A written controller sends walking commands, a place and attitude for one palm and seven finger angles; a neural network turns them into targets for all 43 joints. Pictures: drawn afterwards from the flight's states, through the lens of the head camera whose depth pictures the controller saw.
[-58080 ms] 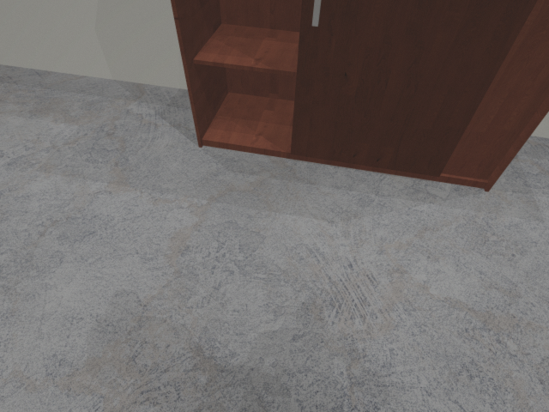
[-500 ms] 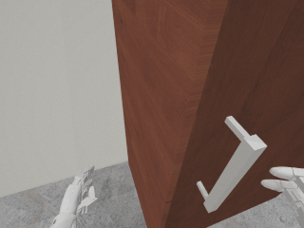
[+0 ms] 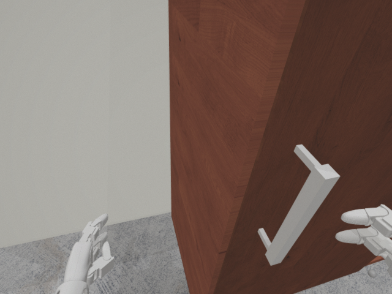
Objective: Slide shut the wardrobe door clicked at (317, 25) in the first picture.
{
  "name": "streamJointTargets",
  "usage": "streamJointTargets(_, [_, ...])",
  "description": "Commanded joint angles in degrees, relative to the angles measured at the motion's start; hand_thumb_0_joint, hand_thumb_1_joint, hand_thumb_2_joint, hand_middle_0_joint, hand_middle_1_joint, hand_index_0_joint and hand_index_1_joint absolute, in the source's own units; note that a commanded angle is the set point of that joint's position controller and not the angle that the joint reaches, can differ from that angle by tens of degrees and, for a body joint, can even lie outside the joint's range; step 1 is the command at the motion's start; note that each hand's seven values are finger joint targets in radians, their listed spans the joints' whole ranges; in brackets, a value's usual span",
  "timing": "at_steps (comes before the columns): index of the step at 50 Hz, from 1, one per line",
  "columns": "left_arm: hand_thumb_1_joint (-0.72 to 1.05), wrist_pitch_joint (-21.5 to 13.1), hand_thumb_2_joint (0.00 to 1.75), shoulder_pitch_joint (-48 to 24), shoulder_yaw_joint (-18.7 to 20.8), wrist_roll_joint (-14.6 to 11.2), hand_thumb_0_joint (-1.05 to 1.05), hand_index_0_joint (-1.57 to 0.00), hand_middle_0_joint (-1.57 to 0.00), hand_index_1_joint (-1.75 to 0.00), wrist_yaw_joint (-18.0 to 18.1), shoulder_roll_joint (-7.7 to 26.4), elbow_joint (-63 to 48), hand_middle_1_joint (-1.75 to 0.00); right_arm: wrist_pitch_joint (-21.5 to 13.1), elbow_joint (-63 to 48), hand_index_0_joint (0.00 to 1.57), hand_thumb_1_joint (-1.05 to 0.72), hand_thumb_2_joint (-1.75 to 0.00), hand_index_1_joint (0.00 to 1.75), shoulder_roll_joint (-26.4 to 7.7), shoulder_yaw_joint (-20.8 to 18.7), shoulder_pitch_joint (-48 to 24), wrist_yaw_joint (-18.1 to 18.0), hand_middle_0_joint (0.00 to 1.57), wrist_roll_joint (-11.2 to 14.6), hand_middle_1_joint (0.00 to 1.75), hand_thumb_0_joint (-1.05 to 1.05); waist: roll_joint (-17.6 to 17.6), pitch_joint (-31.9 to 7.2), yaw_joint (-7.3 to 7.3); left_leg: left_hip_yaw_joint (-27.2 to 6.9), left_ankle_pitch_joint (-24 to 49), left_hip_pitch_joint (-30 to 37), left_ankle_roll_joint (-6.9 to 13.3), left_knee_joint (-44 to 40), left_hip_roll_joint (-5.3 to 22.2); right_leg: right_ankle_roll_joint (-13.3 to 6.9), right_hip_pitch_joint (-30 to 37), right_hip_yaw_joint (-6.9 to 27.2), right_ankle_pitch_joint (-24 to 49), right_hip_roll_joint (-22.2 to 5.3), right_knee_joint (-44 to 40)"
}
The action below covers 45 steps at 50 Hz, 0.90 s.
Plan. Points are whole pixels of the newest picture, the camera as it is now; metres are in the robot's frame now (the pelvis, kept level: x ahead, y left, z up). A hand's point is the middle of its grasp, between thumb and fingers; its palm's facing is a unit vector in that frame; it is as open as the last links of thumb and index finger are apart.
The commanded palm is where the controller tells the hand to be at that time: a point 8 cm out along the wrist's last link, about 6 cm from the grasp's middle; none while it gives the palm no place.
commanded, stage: draw the hand back to the body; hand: right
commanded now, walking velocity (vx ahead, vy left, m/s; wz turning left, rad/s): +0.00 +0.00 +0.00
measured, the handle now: (286, 212) +0.23 -0.14 +0.14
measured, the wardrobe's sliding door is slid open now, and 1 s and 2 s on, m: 0.00 0.00 0.00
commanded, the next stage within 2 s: step back with the hand held close in 1.28 s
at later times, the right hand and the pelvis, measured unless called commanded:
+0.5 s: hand (384, 237) +0.18 -0.27 +0.17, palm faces +0.36 +0.83 -0.42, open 12.8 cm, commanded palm +0.14 -0.31 +0.19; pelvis +0.03 -0.03 +0.03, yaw +2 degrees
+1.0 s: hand (371, 196) +0.23 -0.26 +0.19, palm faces +0.43 +0.80 -0.42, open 7.6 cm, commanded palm +0.19 -0.30 +0.21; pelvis +0.05 +0.00 +0.04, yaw +2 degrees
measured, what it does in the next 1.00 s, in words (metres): stands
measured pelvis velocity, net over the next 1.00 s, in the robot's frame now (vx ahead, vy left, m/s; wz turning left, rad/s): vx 0.05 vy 0.00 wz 0.03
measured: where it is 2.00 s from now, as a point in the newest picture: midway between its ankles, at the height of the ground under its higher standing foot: outside the picture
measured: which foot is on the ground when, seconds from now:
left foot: down 0.00-1.00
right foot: down 0.00-1.00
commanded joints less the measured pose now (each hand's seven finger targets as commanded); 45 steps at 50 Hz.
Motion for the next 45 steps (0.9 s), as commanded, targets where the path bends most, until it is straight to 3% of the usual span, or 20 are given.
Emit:
streamJointTargets(1, [0.90, -5.37, 0.90, -10.93, 3.15, -0.30, 0.00, -0.20, -0.20, -0.30, -0.11, 6.21, -12.14, -0.30, -1.88, -7.66, 0.25, 0.55, -0.20, 1.15, -7.24, -6.77, -0.17, -0.13, 0.25, 2.26, 1.15, 0.00, 2.75, 3.80, -1.45, -9.99, -12.32, -3.68, -1.55, -16.59, 4.58, 1.79, 2.46, 2.95, -0.29, 0.11, -10.06])
streamJointTargets(3, [0.90, -5.70, 0.90, -10.28, 3.41, -0.18, 0.00, -0.20, -0.20, -0.30, -0.26, 6.50, -11.70, -0.30, -1.78, -7.33, 0.25, 0.55, -0.20, 1.15, -7.34, -6.52, -0.94, 0.08, 0.25, 1.68, 1.15, 0.00, 4.83, 4.27, -1.28, -8.67, -11.18, -4.27, -1.74, -16.64, 3.78, 1.47, 3.31, 2.77, 0.08, 0.08, -11.26])
streamJointTargets(6, [0.90, -6.53, 0.90, -10.20, 3.26, -0.02, 0.00, -0.20, -0.20, -0.30, -0.49, 7.04, -11.75, -0.30, -2.66, -10.89, 0.25, 0.51, -0.22, 1.13, -9.04, -7.48, -3.78, 0.16, 0.25, 1.90, 1.13, 0.00, 0.87, 3.15, -1.56, -7.85, -7.83, -2.13, -1.29, -16.02, 3.32, 1.48, 4.46, 2.86, 1.00, 0.34, -13.00])
streamJointTargets(8, [0.90, -6.92, 0.90, -9.66, 3.26, 0.10, 0.00, -0.20, -0.20, -0.30, -0.60, 7.00, -11.23, -0.30, -3.23, -10.92, 0.25, 0.44, -0.25, 1.09, -8.97, -7.87, -3.49, 0.54, 0.25, 1.71, 1.09, 0.00, 0.90, 2.17, -1.70, -5.25, -4.20, -2.08, -1.28, -15.11, 2.18, 1.17, 6.06, 2.84, 2.15, 0.27, -14.57])
streamJointTargets(10, [0.90, -7.27, 0.90, -9.35, 2.89, 0.10, 0.00, -0.20, -0.20, -0.30, -0.75, 7.00, -10.86, -0.30, -3.85, -11.99, 0.24, 0.37, -0.29, 1.04, -8.44, -7.25, -4.98, 1.17, 0.24, 1.88, 1.04, 0.00, -1.36, 2.46, -1.61, -2.82, -1.18, -2.05, -1.34, -14.02, 1.13, 1.14, 7.44, 2.86, 2.09, 0.39, -16.56])
streamJointTargets(11, [0.90, -4.92, 0.90, -9.10, 3.74, 3.43, 0.00, -0.20, -0.20, -0.30, -0.15, 4.88, -12.35, -0.30, -4.29, -25.23, 0.24, 0.33, -0.31, 1.02, -13.74, -11.07, -8.10, -15.39, 0.24, -11.74, 1.02, 0.00, -7.73, 5.11, -4.33, -4.83, 0.23, 1.54, 0.20, -15.68, 2.20, 2.87, 4.10, 2.60, -2.56, -0.30, -19.87])
streamJointTargets(12, [0.90, -4.48, 0.90, -8.46, 3.32, 4.76, 0.00, -0.20, -0.20, -0.30, 0.25, 3.75, -11.58, -0.30, -3.73, -22.55, 0.24, 0.30, -0.32, 1.00, -1.95, -4.26, -0.22, -21.58, 0.24, -12.45, 1.00, 0.00, -6.10, 7.09, -2.52, -3.61, -0.30, 1.33, 0.54, -15.65, 2.39, 3.81, 3.83, 2.45, -5.13, -0.27, -21.30])
streamJointTargets(13, [0.90, -2.91, 0.90, -6.13, 3.94, 4.60, 0.00, -0.20, -0.20, -0.30, 0.31, 3.60, -9.38, -0.30, -3.42, -18.66, 0.24, 0.26, -0.34, 0.98, 1.19, -2.55, 5.92, -25.63, 0.24, -15.02, 0.98, 0.00, -2.65, 7.69, -1.89, -2.76, 0.30, 0.83, 0.32, -15.02, 1.72, 3.84, 5.15, 2.78, -5.40, -1.13, -22.10])
streamJointTargets(15, [0.90, -1.23, 0.90, -6.00, 4.48, 5.18, 0.00, -0.20, -0.20, -0.30, -0.09, 4.48, -9.06, -0.30, -4.46, -22.86, 0.24, 0.19, -0.37, 0.94, 0.75, -1.28, 6.54, -29.99, 0.24, -17.82, 0.94, 0.00, -2.46, 4.06, -1.98, -2.77, 2.65, 3.50, 0.12, -14.42, 2.11, 3.41, 6.64, 2.26, -3.06, -1.47, -23.24])
streamJointTargets(17, [0.90, -0.75, 0.90, -6.30, 4.84, 5.54, 0.00, -0.20, -0.20, -0.30, -0.17, 4.81, -7.96, -0.30, -5.37, -22.06, 0.24, 0.12, -0.41, 0.89, 1.31, 0.54, 5.05, -32.72, 0.24, -20.02, 0.89, 0.00, 0.55, 4.68, -1.50, -3.26, 3.12, 4.05, -0.18, -15.88, 2.47, 2.63, 7.13, 1.55, -2.43, -1.60, -24.08])
streamJointTargets(20, [0.90, -0.17, 0.90, -5.92, 5.09, 5.98, 0.00, -0.20, -0.20, -0.30, -0.02, 4.92, -6.71, -0.30, -6.23, -22.29, 0.23, 0.01, -0.46, 0.83, 1.78, 1.76, 3.51, -34.67, 0.23, -21.61, 0.83, 0.00, 1.97, 3.54, -1.19, -3.31, 5.51, 5.20, -0.48, -16.43, 2.88, 2.22, 10.39, 1.60, 3.20, -2.09, -24.49])
streamJointTargets(22, [0.90, 0.14, 0.90, -6.26, 5.06, 6.24, 0.00, -0.20, -0.20, -0.30, 0.04, 5.33, -5.98, -0.30, -6.48, -22.24, 0.23, -0.07, -0.50, 0.79, 0.32, 1.17, -0.73, -35.68, 0.23, -22.64, 0.79, 0.00, 2.00, 3.83, -1.02, -3.43, 6.03, 5.31, -0.59, -17.03, 3.12, 2.15, 11.42, 1.66, 4.26, -2.11, -25.05])
streamJointTargets(23, [0.90, 0.46, 0.90, -6.11, 5.03, 6.27, 0.00, -0.20, -0.20, -0.30, 0.16, 4.96, -5.53, -0.30, -6.37, -21.30, 0.23, -0.10, -0.51, 0.77, 1.54, 1.98, -0.59, -35.81, 0.23, -22.59, 0.77, 0.00, 1.69, 4.43, -0.97, -3.33, 6.19, 5.37, -0.61, -17.16, 3.22, 2.30, 12.21, 1.79, 5.60, -2.26, -25.19])
streamJointTargets(27, [0.90, 1.19, 0.90, -6.83, 4.92, 6.45, 0.00, -0.20, -0.20, -0.30, -0.12, 5.38, -4.35, -0.30, -6.71, -20.77, 0.22, -0.25, -0.58, 0.68, -0.02, 0.61, -5.59, -36.44, 0.22, -23.25, 0.68, 0.00, 1.49, 3.83, -1.05, -3.14, 7.71, 6.29, -0.70, -17.44, 3.45, 2.91, 14.19, 2.50, 8.94, -2.57, -26.37])
streamJointTargets(28, [0.90, 1.44, 0.90, -6.76, 4.98, 6.47, 0.00, -0.20, -0.20, -0.30, -0.11, 4.98, -4.26, -0.30, -6.53, -19.89, 0.22, -0.28, -0.60, 0.66, 1.11, 1.07, -4.00, -36.37, 0.22, -22.86, 0.66, 0.00, 1.51, 3.40, -1.28, -2.82, 8.19, 7.17, -0.74, -17.39, 3.59, 3.13, 14.68, 2.40, 11.27, -2.72, -26.64])
streamJointTargets(35, [0.90, 3.20, 0.90, -6.83, 5.48, 6.49, 0.00, -0.20, -0.20, -0.30, -1.41, 5.11, -3.01, -0.30, -6.43, -17.17, 0.21, -0.54, -0.73, 0.51, -0.16, -1.89, -3.92, -35.80, 0.21, -22.12, 0.51, 0.00, 1.25, 0.38, -1.89, -2.59, 14.42, 10.25, -0.88, -18.82, 3.89, 4.11, 18.30, 0.07, 28.49, -2.86, -25.38])
streamJointTargets(40, [0.90, 4.68, 0.90, -7.26, 5.80, 6.29, 0.00, -0.20, -0.20, -0.30, -1.63, 5.17, -2.82, -0.30, -6.51, -15.47, 0.21, -0.72, -0.81, 0.41, -1.28, -3.37, -7.02, -35.71, 0.21, -21.73, 0.41, 0.00, 2.03, 0.27, -1.59, -2.63, 15.39, 10.57, -1.06, -20.19, 3.88, 3.67, 19.44, -0.92, 28.98, -2.57, -25.56])
streamJointTargets(44, [0.90, 5.23, 0.90, -8.11, 5.94, 6.19, 0.00, -0.20, -0.20, -0.30, -1.23, 5.36, -2.41, -0.30, -7.07, -15.41, 0.20, -0.86, -0.88, 0.32, -2.36, -3.40, -14.18, -36.02, 0.20, -22.08, 0.32, 0.00, 0.70, 0.77, -0.73, -3.22, 13.90, 9.72, -1.12, -21.82, 3.95, 2.26, 19.88, -2.25, 22.38, -1.48, -25.60])
streamJointTargets(45, [0.90, 5.26, 0.90, -8.38, 5.87, 6.25, 0.00, -0.20, -0.20, -0.30, -1.02, 5.13, -2.29, -0.30, -7.11, -14.54, 0.20, -0.90, -0.90, 0.30, -2.09, -3.17, -15.13, -36.10, 0.20, -21.95, 0.30, 0.00, 1.71, 1.59, -0.64, -3.17, 13.29, 9.43, -1.09, -22.30, 3.89, 1.89, 19.73, -2.34, 20.69, -1.24, -25.68])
